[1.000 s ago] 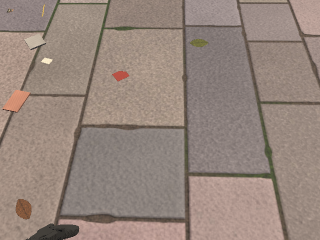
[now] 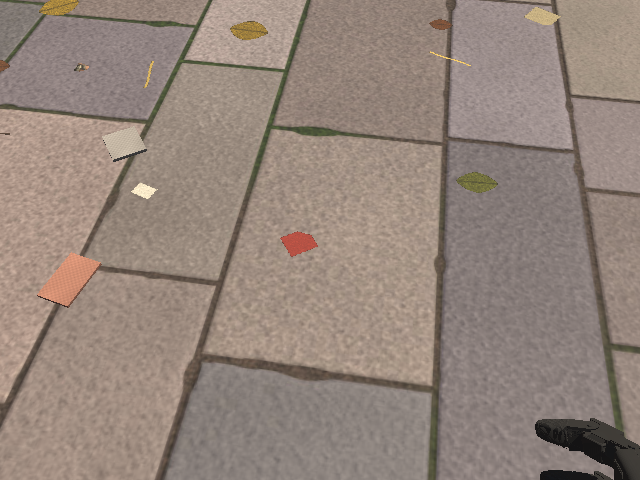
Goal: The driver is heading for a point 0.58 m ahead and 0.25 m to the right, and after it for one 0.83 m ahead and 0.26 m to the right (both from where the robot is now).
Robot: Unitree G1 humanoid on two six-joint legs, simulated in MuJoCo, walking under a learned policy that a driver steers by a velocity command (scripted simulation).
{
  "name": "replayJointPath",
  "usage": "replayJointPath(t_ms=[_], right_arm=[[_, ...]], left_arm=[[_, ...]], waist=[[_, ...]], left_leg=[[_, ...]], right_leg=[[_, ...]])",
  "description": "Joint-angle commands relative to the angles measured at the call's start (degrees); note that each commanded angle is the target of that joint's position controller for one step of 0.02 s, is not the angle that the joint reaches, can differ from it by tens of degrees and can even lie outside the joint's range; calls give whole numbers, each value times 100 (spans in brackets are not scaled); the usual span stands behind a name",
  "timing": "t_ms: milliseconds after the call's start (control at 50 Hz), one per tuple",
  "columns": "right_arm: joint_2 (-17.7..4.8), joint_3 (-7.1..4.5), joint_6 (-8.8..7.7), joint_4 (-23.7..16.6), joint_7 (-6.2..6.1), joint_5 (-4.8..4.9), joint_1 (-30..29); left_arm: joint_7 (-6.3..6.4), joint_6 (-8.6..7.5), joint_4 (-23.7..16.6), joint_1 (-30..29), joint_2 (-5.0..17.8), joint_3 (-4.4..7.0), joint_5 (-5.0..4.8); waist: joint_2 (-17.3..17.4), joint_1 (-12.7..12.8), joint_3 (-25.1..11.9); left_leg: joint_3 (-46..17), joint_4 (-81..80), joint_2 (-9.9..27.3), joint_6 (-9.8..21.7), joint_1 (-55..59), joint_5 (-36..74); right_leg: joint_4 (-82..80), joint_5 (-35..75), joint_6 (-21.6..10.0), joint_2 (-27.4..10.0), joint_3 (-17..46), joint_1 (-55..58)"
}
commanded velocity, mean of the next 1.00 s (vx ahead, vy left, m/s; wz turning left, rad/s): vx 0.49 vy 0.00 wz -0.51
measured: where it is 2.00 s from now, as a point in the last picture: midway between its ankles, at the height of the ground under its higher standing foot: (495, 358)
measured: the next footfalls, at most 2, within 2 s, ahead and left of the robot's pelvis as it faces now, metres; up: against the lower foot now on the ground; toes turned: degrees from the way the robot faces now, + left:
left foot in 0.02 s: +0.19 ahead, +0.13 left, +0.00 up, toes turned +1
right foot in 0.60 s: +0.41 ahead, -0.18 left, +0.00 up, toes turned -23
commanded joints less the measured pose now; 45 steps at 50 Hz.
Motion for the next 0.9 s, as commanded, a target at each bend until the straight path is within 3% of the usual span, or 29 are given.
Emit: replayJointPath(t_ms=[20, 40, 60, 80, 100, 120, 140, 180, 260, 320, 380, 440, 500, 520, 560, 580, 600, 620, 640, 660, 680, 700, 720, 740, 780, 820, 900], right_arm=[[-1071, -474, -2, 211, -136, 12, 1757], [-1534, -587, 41, 345, -219, -67, 2634], [-1731, -541, 28, 380, -133, -208, 2632], [-1186, -410, -26, 332, -100, -145, 2296], [-927, -331, -76, 303, -94, -77, 1817], [-797, -290, -120, 294, -83, -90, 1409], [-658, -271, -162, 328, -67, -157, 1140], [-476, -248, -227, 433, -79, -215, 929], [-712, -331, -281, 632, -193, -226, 1081], [-820, -362, -239, 724, -286, -239, 1285], [-935, -385, -176, 758, -346, -209, 1406], [-1054, -431, -84, 852, -360, -166, 1739], [-1150, -484, 43, 909, -327, -83, 1920], [-1196, -504, 83, 908, -317, -50, 1914], [-1358, -549, 152, 850, -315, 5, 1757], [-1408, -558, 202, 814, -313, 38, 1633], [-1332, -512, 230, 770, -313, 53, 1562], [-972, -371, 178, 624, -316, -139, 1649], [-301, -171, -30, 248, -283, -216, 1858], [-830, -247, -276, 181, -214, 30, 1222], [-934, -273, -386, 62, -177, 200, 878], [-880, -262, -430, 142, -215, 101, 915], [-962, -319, -404, 236, -255, -66, 964], [-987, -349, -325, 277, -240, -101, 1083], [-888, -349, -188, 262, -227, -169, 1111], [-767, -313, -118, 137, -246, -217, 776], [-569, -218, -154, -104, -188, -176, -48]], left_arm=[[22, -10, -369, -495, 977, 204, 60], [10, 15, -521, -303, 565, 75, 231], [-4, -70, -546, 515, -198, -88, 17], [-26, -123, -534, 105, 516, 84, -154], [-24, -134, -727, -411, 765, 172, -208], [22, -120, -757, -621, 739, 189, -141], [50, -78, -739, -641, 676, 233, -58], [40, 85, -681, -418, 464, 258, -77], [65, 282, -971, -934, 437, 314, -21], [-6, 252, -1092, -1251, 444, 338, 11], [-125, 195, -1252, -1763, 360, 288, 31], [-240, 167, -1526, -2390, 241, 199, 33], [-348, 172, -1786, -2701, 269, 168, 7], [-377, 178, -1855, -2714, 313, 179, 2], [-396, 201, -1905, -2388, 511, 273, 0], [-386, 207, -1793, -1768, 705, 392, -22], [-325, 215, -1519, -764, 1070, 606, -47], [-191, 275, -1335, 71, 1698, 820, -66], [-198, 195, -1521, -329, 2141, 834, -63], [-264, 92, -1629, -228, 1585, 652, 17], [-275, 7, -1574, -355, 1252, 557, 65], [-276, -40, -1622, -730, 1054, 495, 43], [-251, -50, -1715, -1146, 815, 422, 47], [-217, -51, -1832, -1369, 723, 372, 105], [-156, -79, -1862, -1356, 841, 392, 88], [-74, -95, -1817, -1165, 1015, 434, 57], [19, -41, -1741, -882, 1049, 445, 33]], waist=[[-599, -1413, -763], [354, -1575, -1613], [1998, -1037, -2365], [1374, -1123, -1645], [1056, -1023, -838], [618, -833, -501], [567, -657, -343], [700, -412, -294], [352, -383, 71], [225, -457, 155], [141, -629, 284], [52, -903, 476], [122, -990, 548], [171, -953, 522], [390, -668, 158], [424, -283, -230], [290, 236, -778], [-587, 434, -1285], [-1716, -253, -1849], [-790, 166, -2054], [-616, 124, -1365], [-144, -155, -900], [-119, -377, -706], [-229, -545, -592], [-168, -635, -496], [-120, -586, -304], [-424, -286, -78]], left_leg=[[61, -8, -180, 287, 3020, -142], [-1316, 32, 1077, 573, 4562, -723], [-4166, -1360, 2228, 1351, 5333, -2532], [-4356, -1943, 2084, 1155, 4577, -3493], [-3416, -1987, 1971, 915, 3810, -3404], [-2653, -2055, 1773, 795, 3049, -2551], [-1994, -2151, 1537, 704, 2484, -1872], [-1196, -2415, 1325, 676, 2020, -1346], [-549, -2789, 1445, 888, 1969, -1039], [-118, -2833, 1468, 900, 2335, -768], [418, -2842, 1400, 816, 2564, -479], [756, -2743, 1497, 794, 3016, -250], [976, -2433, 1616, 722, 3579, 101], [1047, -2242, 1645, 680, 3711, 481], [1236, -1411, 1625, 551, 3826, 2566], [1377, -473, 1520, 447, 3708, 3560], [1542, 873, 1259, 229, 3155, 3652], [1545, 2813, 962, -111, 1529, 1279], [569, 4655, -354, -438, -787, -2988], [-562, 4985, -179, -273, -1366, -2915], [-516, 4786, 75, -86, -1724, -2429], [-540, 4242, 362, -15, -1447, -1961], [-572, 3688, 554, -31, -992, -1662], [-600, 3449, 642, -62, -628, -1448], [-504, 2990, 589, -237, -402, -1221], [-419, 2274, 478, -425, -524, -712], [-337, 455, 106, -520, -177, 732]], right_leg=[[1788, 4332, -639, -790, 293, -1546], [3708, 2316, -435, -356, 78, -2708], [5482, -1033, -275, 497, 410, -4123], [6197, -869, -329, 199, 832, -4603], [6291, -340, -439, -66, 662, -4897], [6109, 170, -479, -345, 585, -4655], [5829, 504, -494, -527, 616, -4342], [5557, 741, -494, -688, 635, -3875], [5059, 1293, -355, -734, 718, -4541], [4416, 2022, -245, -665, 744, -4971], [3587, 2512, -213, -634, 376, -4959], [2925, 2493, -283, -618, 60, -5055], [2507, 1978, -441, -539, -183, -5071], [2418, 1709, -520, -459, -296, -4958], [2356, 1153, -740, -76, -648, -4194], [2235, 1068, -900, 226, -833, -3337], [1893, 1388, -1124, 560, -867, -1850], [1733, 1283, -1512, -350, 718, -139], [650, -71, -2627, -1608, 4272, 1259], [18, -168, -2507, -1798, 4675, 1326], [99, 307, -2257, -1644, 3797, 884], [174, 965, -2037, -1366, 3020, 19], [144, 1484, -1873, -1122, 2450, -684], [11, 1825, -1829, -978, 2192, -1142], [-153, 2442, -1875, -862, 1924, -1567], [-240, 2747, -1846, -729, 1622, -1793], [-182, 2187, -1498, -339, 1253, -2123]])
